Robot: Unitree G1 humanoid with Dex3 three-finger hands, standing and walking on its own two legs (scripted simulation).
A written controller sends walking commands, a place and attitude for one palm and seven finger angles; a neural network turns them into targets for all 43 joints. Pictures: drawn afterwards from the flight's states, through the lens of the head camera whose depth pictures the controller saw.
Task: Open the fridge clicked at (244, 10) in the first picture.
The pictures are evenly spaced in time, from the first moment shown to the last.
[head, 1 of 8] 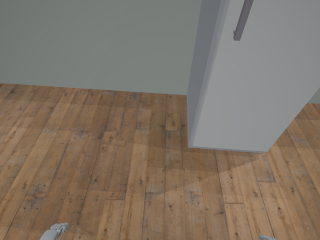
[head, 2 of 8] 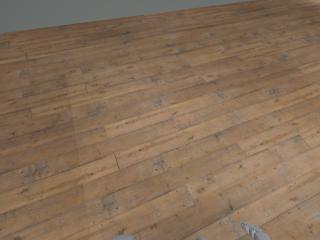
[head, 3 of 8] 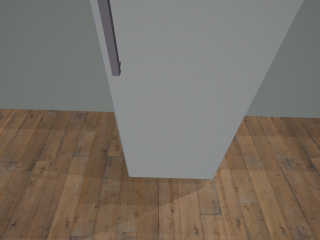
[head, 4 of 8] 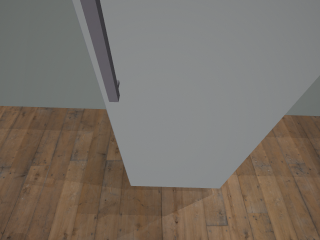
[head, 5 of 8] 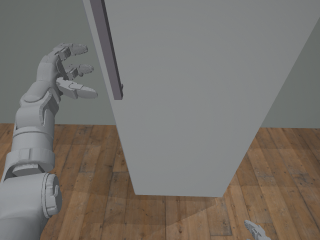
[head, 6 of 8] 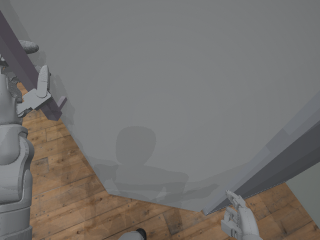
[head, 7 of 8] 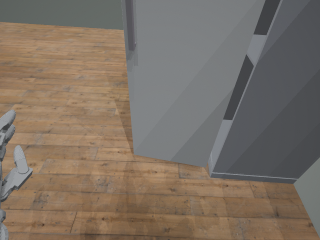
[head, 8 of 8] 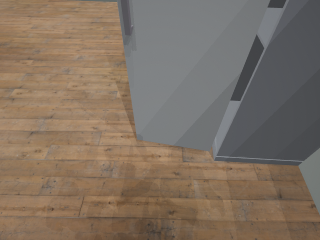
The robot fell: no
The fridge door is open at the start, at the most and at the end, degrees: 0 92 83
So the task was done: yes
